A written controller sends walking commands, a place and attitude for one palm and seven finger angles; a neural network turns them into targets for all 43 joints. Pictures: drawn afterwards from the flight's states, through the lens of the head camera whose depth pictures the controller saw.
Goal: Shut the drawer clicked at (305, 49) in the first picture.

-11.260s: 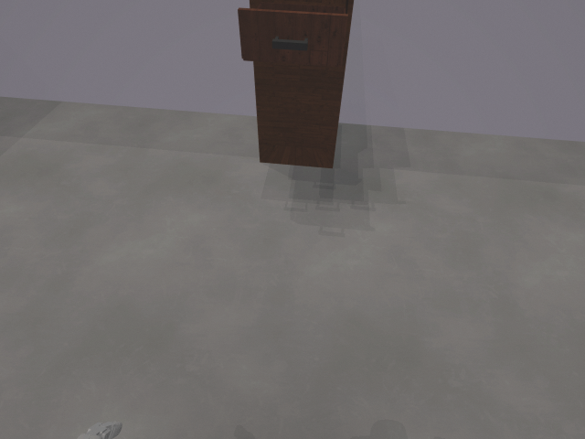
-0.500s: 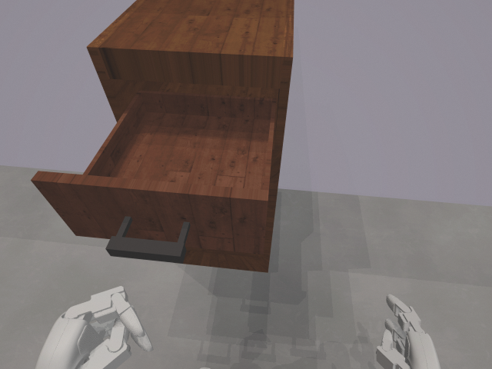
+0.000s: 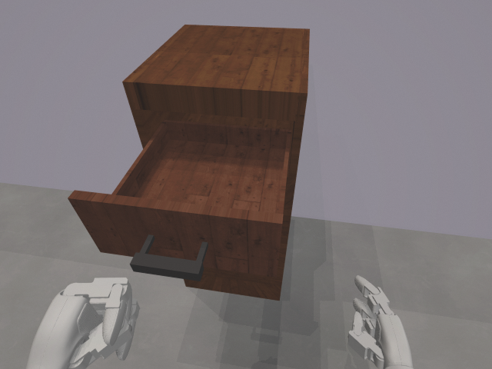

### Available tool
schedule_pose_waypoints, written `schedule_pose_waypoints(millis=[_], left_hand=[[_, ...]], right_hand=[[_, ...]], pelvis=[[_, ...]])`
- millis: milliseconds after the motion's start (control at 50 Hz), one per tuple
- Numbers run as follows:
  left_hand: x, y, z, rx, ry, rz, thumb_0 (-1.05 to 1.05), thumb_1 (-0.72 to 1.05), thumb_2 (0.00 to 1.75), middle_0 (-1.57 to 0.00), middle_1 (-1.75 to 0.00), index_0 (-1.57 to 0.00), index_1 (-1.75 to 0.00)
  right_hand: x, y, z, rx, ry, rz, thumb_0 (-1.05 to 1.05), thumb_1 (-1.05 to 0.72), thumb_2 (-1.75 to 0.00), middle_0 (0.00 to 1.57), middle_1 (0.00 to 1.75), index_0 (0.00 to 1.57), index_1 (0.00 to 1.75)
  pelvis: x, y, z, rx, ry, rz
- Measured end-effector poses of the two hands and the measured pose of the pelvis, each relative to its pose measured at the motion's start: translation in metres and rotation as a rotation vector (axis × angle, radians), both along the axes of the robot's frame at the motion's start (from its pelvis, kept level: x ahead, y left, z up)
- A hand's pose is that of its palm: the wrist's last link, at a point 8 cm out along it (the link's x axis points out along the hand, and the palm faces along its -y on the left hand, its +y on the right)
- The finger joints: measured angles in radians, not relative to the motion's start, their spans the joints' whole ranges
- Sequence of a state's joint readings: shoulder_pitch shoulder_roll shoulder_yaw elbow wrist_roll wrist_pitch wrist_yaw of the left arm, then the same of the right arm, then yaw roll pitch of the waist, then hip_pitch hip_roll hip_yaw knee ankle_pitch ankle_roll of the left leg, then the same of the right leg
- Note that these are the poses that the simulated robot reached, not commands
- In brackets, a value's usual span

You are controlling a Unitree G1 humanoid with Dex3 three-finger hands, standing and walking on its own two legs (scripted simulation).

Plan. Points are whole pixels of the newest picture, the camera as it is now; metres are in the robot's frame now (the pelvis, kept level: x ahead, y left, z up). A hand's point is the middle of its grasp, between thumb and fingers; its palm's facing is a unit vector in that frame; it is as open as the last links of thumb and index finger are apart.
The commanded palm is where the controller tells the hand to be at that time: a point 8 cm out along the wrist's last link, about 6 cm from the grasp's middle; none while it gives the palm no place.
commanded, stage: raise the hand and make a fist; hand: left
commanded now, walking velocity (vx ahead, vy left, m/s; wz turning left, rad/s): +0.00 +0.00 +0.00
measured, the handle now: (172, 255) +0.29 +0.17 +0.04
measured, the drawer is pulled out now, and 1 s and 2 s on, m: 0.30 0.30 0.30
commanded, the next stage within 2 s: bring the fist close to the handle in 0.38 s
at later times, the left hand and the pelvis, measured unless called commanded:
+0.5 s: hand (131, 331) +0.13 +0.15 +0.13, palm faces +0.00 -0.99 -0.13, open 3.3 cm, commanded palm +0.08 +0.20 +0.14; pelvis +0.00 -0.02 +0.01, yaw +0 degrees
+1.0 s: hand (151, 326) +0.16 +0.14 +0.09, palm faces -0.03 -1.00 -0.05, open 3.3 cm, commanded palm +0.12 +0.20 +0.09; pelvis -0.01 -0.01 +0.00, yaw +0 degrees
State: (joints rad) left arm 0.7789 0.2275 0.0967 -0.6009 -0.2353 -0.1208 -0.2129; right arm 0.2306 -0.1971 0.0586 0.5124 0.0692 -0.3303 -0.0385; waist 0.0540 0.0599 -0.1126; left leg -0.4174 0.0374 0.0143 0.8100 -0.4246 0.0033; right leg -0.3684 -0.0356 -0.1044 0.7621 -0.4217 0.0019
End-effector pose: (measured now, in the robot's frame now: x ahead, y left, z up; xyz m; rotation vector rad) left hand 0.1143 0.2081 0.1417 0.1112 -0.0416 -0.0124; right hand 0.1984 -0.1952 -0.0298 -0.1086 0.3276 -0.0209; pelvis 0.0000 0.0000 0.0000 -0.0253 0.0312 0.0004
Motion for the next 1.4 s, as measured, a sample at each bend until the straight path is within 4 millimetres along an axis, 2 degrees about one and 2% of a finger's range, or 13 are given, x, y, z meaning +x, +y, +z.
schedule_pose_waypoints(millis=[60, 200, 260, 380, 520, 660, 800, 920, 1160, 1400], left_hand=[[0.001, -0.004, 0.005, -0.007, -0.004, -0.010, 0.02, 0.90, 0.90, -1.39, -1.59, -1.40, -1.59], [0.002, -0.010, -0.008, -0.016, 0.076, -0.017, 0.02, 0.90, 0.90, -1.40, -1.60, -1.40, -1.60], [0.000, -0.011, -0.008, -0.007, 0.074, -0.002, 0.02, 0.90, 0.90, -1.40, -1.60, -1.40, -1.60], [-0.002, -0.008, 0.002, 0.021, 0.017, 0.019, 0.02, 0.90, 0.90, -1.40, -1.60, -1.40, -1.60], [-0.001, -0.003, -0.006, 0.015, 0.059, 0.016, 0.02, 0.90, 0.90, -1.40, -1.60, -1.40, -1.60], [0.000, 0.001, -0.021, -0.029, 0.077, 0.026, 0.02, 0.90, 0.90, -1.40, -1.60, -1.40, -1.60], [0.007, -0.007, -0.033, -0.040, 0.075, -0.002, 0.02, 0.90, 0.90, -1.40, -1.60, -1.40, -1.60], [0.015, -0.005, -0.043, -0.045, 0.078, -0.003, 0.02, 0.90, 0.90, -1.40, -1.60, -1.40, -1.60], [0.035, -0.014, -0.065, -0.067, 0.094, -0.033, 0.02, 0.90, 0.90, -1.40, -1.60, -1.40, -1.60], [0.055, -0.017, -0.089, -0.072, 0.092, -0.044, 0.02, 0.90, 0.90, -1.40, -1.60, -1.40, -1.60]], right_hand=[[-0.002, -0.005, 0.000, -0.004, 0.000, -0.005, 0.01, -0.90, -0.90, 0.21, 0.30, 0.21, 0.30], [-0.008, -0.023, 0.002, -0.024, 0.008, -0.035, 0.01, -0.90, -0.90, 0.21, 0.30, 0.21, 0.30], [-0.009, -0.029, 0.002, -0.031, 0.005, -0.040, 0.01, -0.90, -0.90, 0.21, 0.30, 0.21, 0.30], [-0.010, -0.038, -0.002, -0.031, 0.009, -0.047, 0.01, -0.90, -0.90, 0.21, 0.30, 0.21, 0.30], [-0.008, -0.044, -0.002, -0.027, 0.003, -0.062, 0.01, -0.90, -0.90, 0.21, 0.30, 0.21, 0.30], [-0.006, -0.048, 0.000, -0.048, -0.009, -0.056, 0.01, -0.90, -0.90, 0.21, 0.30, 0.21, 0.30], [-0.011, -0.048, -0.004, -0.067, 0.014, -0.049, 0.01, -0.90, -0.90, 0.21, 0.30, 0.21, 0.30], [-0.021, -0.045, -0.013, -0.070, 0.065, -0.065, 0.01, -0.90, -0.90, 0.21, 0.30, 0.21, 0.30], [-0.042, -0.040, -0.037, -0.077, 0.181, -0.083, 0.01, -0.90, -0.90, 0.21, 0.30, 0.21, 0.30], [-0.046, -0.041, -0.054, -0.100, 0.249, -0.084, 0.01, -0.91, -0.90, 0.21, 0.30, 0.21, 0.30]], pelvis=[[0.001, -0.001, 0.002, 0.002, -0.006, 0.000], [0.001, -0.009, 0.005, 0.010, -0.011, -0.004], [0.001, -0.012, 0.005, 0.010, -0.012, -0.002], [0.001, -0.019, 0.005, 0.010, -0.014, 0.000], [0.002, -0.024, 0.007, 0.012, -0.013, -0.001], [0.001, -0.024, 0.006, 0.012, -0.007, 0.002], [-0.003, -0.021, 0.004, 0.012, 0.006, 0.003], [-0.007, -0.017, 0.001, 0.012, 0.020, 0.001], [-0.011, -0.008, -0.007, 0.015, 0.065, -0.002], [-0.013, -0.005, -0.019, 0.011, 0.117, -0.002]])
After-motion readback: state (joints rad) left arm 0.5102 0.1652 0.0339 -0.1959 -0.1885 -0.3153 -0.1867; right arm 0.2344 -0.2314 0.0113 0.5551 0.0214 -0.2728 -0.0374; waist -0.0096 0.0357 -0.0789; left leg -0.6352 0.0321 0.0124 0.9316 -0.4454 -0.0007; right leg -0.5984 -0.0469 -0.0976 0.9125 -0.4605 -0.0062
